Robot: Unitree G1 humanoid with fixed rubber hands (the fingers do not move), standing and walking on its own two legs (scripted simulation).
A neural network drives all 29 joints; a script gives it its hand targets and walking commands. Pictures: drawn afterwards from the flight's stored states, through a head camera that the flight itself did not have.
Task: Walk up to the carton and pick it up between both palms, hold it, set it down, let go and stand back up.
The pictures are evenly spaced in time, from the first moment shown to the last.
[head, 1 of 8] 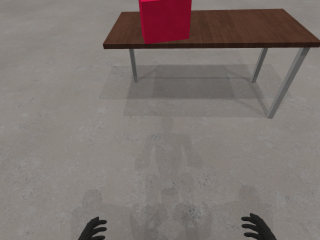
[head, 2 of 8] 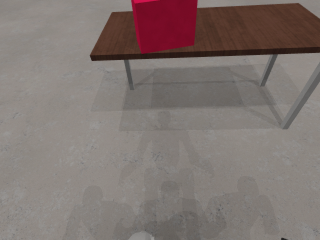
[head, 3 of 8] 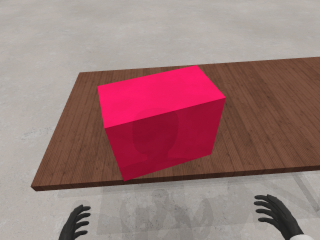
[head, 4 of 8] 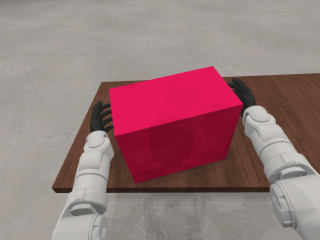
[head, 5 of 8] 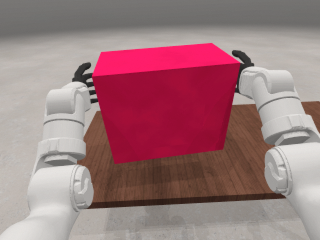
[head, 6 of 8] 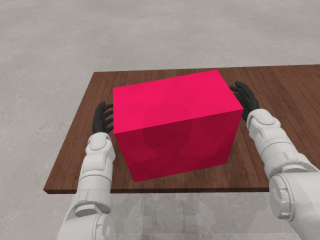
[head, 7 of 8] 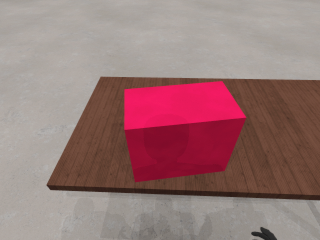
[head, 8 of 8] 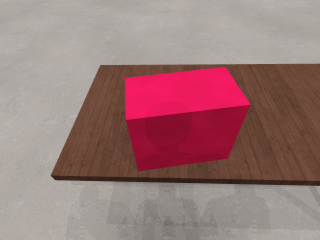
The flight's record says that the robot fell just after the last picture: no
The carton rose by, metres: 0.23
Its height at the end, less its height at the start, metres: +0.00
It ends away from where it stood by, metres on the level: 0.02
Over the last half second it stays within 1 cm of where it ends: yes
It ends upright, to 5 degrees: yes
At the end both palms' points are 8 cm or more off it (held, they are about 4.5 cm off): yes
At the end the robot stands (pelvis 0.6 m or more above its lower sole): yes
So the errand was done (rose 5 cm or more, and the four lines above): yes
